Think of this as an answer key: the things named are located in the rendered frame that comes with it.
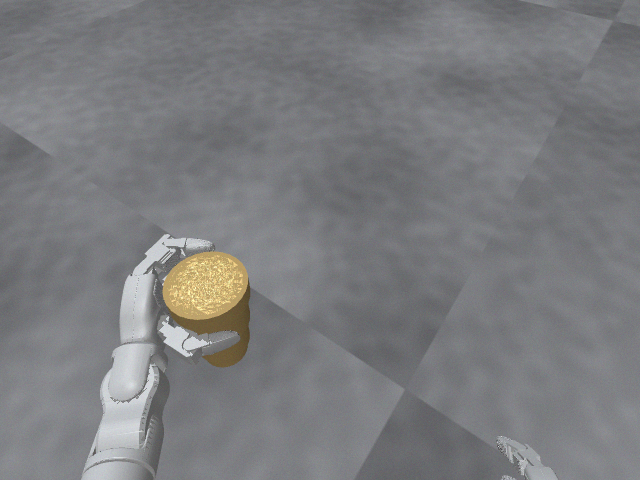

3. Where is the cup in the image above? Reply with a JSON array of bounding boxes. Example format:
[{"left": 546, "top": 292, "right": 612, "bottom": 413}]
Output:
[{"left": 162, "top": 251, "right": 250, "bottom": 368}]

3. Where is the left robot arm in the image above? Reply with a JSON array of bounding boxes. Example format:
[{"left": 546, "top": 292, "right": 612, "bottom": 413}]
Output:
[{"left": 81, "top": 342, "right": 170, "bottom": 480}]

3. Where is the right robot hand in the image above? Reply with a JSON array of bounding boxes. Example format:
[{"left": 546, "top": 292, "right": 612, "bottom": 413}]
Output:
[{"left": 496, "top": 436, "right": 559, "bottom": 480}]

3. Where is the left robot hand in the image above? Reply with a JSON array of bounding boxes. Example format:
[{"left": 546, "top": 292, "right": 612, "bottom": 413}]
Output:
[{"left": 119, "top": 234, "right": 241, "bottom": 366}]

